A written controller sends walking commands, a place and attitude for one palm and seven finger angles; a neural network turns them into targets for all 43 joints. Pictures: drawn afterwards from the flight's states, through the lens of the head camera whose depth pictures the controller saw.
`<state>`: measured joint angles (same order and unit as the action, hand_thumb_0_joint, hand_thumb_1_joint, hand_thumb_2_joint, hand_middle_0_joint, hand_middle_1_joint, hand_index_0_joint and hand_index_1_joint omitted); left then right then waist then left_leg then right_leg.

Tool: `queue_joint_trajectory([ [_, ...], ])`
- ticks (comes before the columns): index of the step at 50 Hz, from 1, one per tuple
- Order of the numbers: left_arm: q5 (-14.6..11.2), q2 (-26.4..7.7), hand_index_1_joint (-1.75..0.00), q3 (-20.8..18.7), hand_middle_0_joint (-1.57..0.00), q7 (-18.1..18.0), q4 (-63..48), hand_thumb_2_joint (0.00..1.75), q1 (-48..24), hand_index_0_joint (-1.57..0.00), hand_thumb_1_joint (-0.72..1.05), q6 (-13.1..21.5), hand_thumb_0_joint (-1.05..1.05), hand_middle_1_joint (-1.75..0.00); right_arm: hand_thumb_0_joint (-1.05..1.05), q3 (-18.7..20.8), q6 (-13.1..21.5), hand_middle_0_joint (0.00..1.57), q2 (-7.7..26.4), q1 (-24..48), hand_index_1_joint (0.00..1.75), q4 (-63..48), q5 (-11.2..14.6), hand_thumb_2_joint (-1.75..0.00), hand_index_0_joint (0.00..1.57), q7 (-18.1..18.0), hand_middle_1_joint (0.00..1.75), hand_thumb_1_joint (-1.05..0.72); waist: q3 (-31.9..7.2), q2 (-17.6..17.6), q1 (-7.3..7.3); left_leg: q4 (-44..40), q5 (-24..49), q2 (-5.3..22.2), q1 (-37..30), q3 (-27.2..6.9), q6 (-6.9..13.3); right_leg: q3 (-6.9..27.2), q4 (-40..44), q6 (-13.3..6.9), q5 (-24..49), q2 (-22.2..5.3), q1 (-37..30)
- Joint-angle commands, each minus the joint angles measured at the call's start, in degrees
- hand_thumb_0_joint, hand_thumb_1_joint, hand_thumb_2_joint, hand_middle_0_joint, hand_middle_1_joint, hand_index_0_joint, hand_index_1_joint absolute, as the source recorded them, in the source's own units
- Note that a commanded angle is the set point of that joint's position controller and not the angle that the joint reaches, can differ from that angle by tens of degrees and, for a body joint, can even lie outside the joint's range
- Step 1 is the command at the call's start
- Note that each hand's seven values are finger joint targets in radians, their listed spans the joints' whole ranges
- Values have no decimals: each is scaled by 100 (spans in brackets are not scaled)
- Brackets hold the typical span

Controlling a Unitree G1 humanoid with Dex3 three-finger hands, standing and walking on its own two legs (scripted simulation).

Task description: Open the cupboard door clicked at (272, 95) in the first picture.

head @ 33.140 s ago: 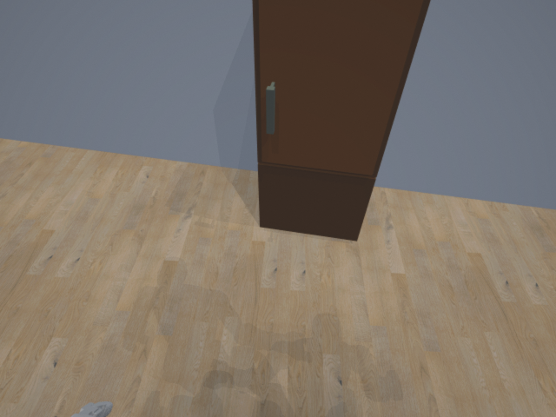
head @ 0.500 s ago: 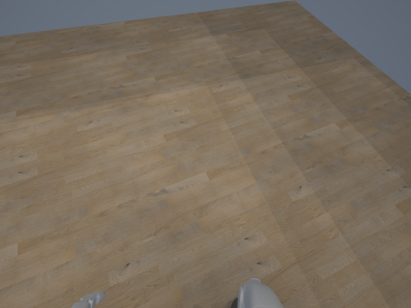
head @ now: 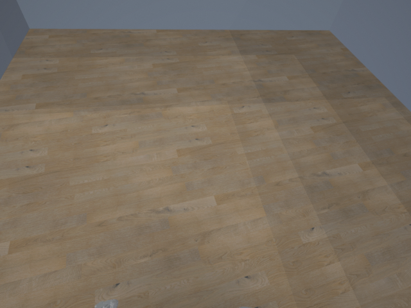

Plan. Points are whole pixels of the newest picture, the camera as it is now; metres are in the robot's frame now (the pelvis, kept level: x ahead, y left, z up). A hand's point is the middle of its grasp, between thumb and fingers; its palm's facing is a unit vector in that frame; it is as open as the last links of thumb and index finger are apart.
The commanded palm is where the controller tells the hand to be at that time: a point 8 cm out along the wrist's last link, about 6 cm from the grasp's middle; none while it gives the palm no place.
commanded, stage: turn to face it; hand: left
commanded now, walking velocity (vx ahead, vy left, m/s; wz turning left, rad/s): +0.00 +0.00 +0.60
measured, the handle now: out of the picture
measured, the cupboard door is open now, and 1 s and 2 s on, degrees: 41 41 41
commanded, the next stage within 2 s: none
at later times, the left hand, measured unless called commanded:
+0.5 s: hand out of the picture +0.04 +0.12 -0.13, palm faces +0.30 -0.91 -0.28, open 7.4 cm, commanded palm none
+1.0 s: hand out of the picture -0.02 +0.13 -0.14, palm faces +0.57 -0.76 -0.31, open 7.4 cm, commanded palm none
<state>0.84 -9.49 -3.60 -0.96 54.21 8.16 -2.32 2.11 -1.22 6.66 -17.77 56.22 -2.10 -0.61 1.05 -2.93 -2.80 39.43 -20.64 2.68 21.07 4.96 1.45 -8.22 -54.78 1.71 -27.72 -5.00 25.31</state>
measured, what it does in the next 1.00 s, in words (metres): steps to the right, turning left: right foot, then left foot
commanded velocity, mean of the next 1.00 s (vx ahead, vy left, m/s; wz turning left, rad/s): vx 0.00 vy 0.00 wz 0.60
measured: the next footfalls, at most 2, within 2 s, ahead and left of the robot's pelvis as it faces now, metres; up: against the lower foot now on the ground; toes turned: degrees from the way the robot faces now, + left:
right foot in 0.28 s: +0.08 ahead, -0.16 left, +0.00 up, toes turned +5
left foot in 0.72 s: -0.01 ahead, +0.05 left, +0.00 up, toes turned +33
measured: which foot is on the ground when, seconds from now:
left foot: down 0.00-0.28, up 0.30-0.70, down 0.72-1.00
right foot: up 0.00-0.26, down 0.28-0.70, up 0.72-1.00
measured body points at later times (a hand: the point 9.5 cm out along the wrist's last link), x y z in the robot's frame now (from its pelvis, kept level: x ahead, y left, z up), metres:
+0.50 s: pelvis +0.03 -0.08 +0.02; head +0.08 -0.10 +0.47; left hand +0.02 +0.17 -0.11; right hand +0.20 -0.32 -0.13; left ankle -0.04 +0.06 -0.64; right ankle +0.04 -0.16 -0.72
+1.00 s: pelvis +0.04 -0.11 +0.01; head +0.09 -0.09 +0.46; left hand -0.05 +0.17 -0.12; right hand +0.24 -0.27 -0.14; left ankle -0.04 +0.02 -0.72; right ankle +0.11 -0.22 -0.69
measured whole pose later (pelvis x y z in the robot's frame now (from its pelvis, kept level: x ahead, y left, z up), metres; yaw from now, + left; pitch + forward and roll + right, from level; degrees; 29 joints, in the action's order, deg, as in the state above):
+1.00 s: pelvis +0.04 -0.11 +0.01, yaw +35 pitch +1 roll +1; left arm 0.9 -14.4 -3.8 -0.3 50.7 9.2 -2.5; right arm 2.8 -3.2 12.8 -9.9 52.2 -1.6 0.5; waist 5.5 1.1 0.0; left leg 30.9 -15.0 0.8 17.2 -3.1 -2.2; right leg -1.4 -47.5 4.1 -24.0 -4.2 23.5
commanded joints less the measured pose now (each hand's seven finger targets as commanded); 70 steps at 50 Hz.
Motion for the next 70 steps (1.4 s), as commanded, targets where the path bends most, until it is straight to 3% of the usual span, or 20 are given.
queue_joint_trajectory([
  [1,47,-449,-30,-169,-20,11,-521,90,-198,-20,90,151,0,-30,0,261,164,20,1216,-385,30,-235,39,-90,20,-169,30,-90,-381,1472,112,-1796,3712,1409,-1344,-1920,746,841,-1287,198,392,-4,1231],
  [11,-71,-650,-30,-105,-20,3,-432,90,395,-20,90,191,0,-30,0,439,-14,20,1736,457,30,-531,58,-90,20,-59,30,-90,-487,1278,325,-1244,3262,898,-735,-1807,506,416,2251,218,1014,508,-1030],
  [12,-57,-848,-30,-144,-20,-15,-356,90,731,-20,90,247,0,-30,0,436,-24,20,1657,578,30,-612,111,-90,20,-34,30,-90,-588,815,492,-912,2337,599,-219,-1676,238,540,3163,191,1784,303,-1867],
  [14,73,-1835,-30,-302,-20,-91,-375,90,1001,-20,90,294,0,-30,0,380,-39,20,1155,778,30,-892,160,-90,20,31,30,-90,-567,-1734,668,1700,-1797,-550,1271,-498,-421,3021,3924,-882,3199,-2404,-2353],
  [15,53,-1687,-30,-229,-20,-98,-414,90,882,-20,90,308,0,-30,0,391,-78,20,1342,839,30,-879,124,-90,20,66,30,-90,-409,-1190,602,2639,-1640,-266,1214,-825,-339,2677,3733,-1196,3266,-2357,-1836],
  [20,52,-1106,-30,-82,-20,-114,-619,90,327,-20,90,335,0,-30,0,308,-234,20,1108,902,30,-655,118,-90,20,195,30,-90,-107,-830,183,2726,-403,-52,1082,-450,-565,698,3392,-751,4243,-1267,-1668],
  [28,108,-1304,-30,-189,-20,-101,-464,90,899,-20,90,327,0,-30,0,236,-201,20,999,1585,30,-919,135,-90,20,242,30,-90,-248,-752,543,775,-566,-117,561,19,-526,444,3159,-911,4432,-1612,-2306],
  [33,57,-1412,-30,-265,-20,-45,-486,90,696,-20,90,288,0,-30,0,253,-113,20,1152,1148,30,-921,125,-90,20,219,30,-90,-491,-475,274,-865,348,-168,-737,138,-326,-8,2328,-555,3904,-1621,-1786],
  [34,13,-1372,-30,-259,-20,-24,-536,90,584,-20,90,263,0,-30,0,322,-78,20,1395,692,30,-802,107,-90,20,210,30,-90,-712,16,-25,-1447,1164,49,-1626,-144,-187,-272,1559,-283,3322,-1485,-1179],
  [35,-26,-1046,-30,-206,-20,20,-732,90,499,-20,90,215,0,-30,0,496,-48,20,2060,332,30,-756,44,-90,20,173,30,-90,-854,1686,-234,-1747,2578,1485,-2436,-2204,503,-488,262,192,500,-638,369],
  [36,8,-922,-30,-95,-20,-3,-996,90,14,-20,90,165,0,-30,0,550,-88,20,2377,35,30,-688,59,-90,20,105,30,-90,-712,1964,-381,-1876,4109,2357,-2405,-3139,1254,133,-628,292,-1178,-225,1191],
  [37,35,-1068,-30,-119,-20,-13,-1054,90,-125,-20,90,116,0,-30,0,514,-98,20,2332,79,30,-639,42,-90,20,65,30,-90,-608,1113,-297,-1840,3481,2403,-2089,-2701,1415,622,-1019,198,-854,-328,1140],
  [41,42,-1051,-30,-180,-20,42,-689,90,211,-20,90,30,0,-30,0,357,-32,20,1839,1084,30,-891,65,-90,20,-17,30,-90,-138,1420,225,-1999,2408,1160,-1013,-1685,734,800,-1120,282,354,-154,743],
  [50,-29,-897,-30,-151,-20,42,-632,90,725,-20,90,162,0,-30,0,447,-92,20,1872,1191,30,-903,74,-90,20,28,30,-90,-344,1260,500,-1264,1686,634,-27,-1878,431,382,2298,251,1084,431,-1504],
  [51,8,-1200,-30,-216,-20,5,-564,90,1104,-20,90,238,0,-30,0,425,-83,20,1618,1206,30,-972,133,-90,20,48,30,-90,-523,423,691,-592,875,197,550,-1567,115,868,3277,175,1383,-79,-2345],
  [52,111,-1856,-30,-346,-20,-61,-558,90,1191,-20,90,290,0,-30,0,366,-69,20,1122,1050,30,-1087,168,-90,20,71,30,-90,-598,-1667,715,981,-1088,-681,1531,-548,-392,2735,3923,-396,1769,-1879,-2865],
  [53,59,-1965,-30,-306,-20,-82,-633,90,1121,-20,90,260,0,-30,0,419,-99,20,1387,1201,30,-1141,125,-90,20,84,30,-90,-533,-1698,768,2326,-1686,-447,1356,-776,-365,3060,3981,-899,2319,-2532,-2066],
  [54,59,-1704,-30,-231,-20,-78,-702,90,770,-20,90,256,0,-30,0,397,-129,20,1326,1134,30,-1102,106,-90,20,130,30,-90,-256,-964,538,2940,-1292,-282,1328,-936,-302,2439,3892,-1045,2021,-2236,-1616],
  [59,41,-1129,-30,-89,-20,-101,-812,90,362,-20,90,314,0,-30,0,330,-231,20,1095,1031,30,-714,118,-90,20,232,30,-90,-92,-862,233,2730,-260,-99,1213,-456,-565,690,3434,-646,3828,-1244,-1839],
  [70,88,-1427,-30,-274,-20,-74,-584,90,785,-20,90,282,0,-30,0,238,-141,20,1018,1296,30,-863,145,-90,20,228,30,-90,-241,-790,428,-32,-250,-171,16,167,-378,227,2799,-757,4212,-1759,-2106],
])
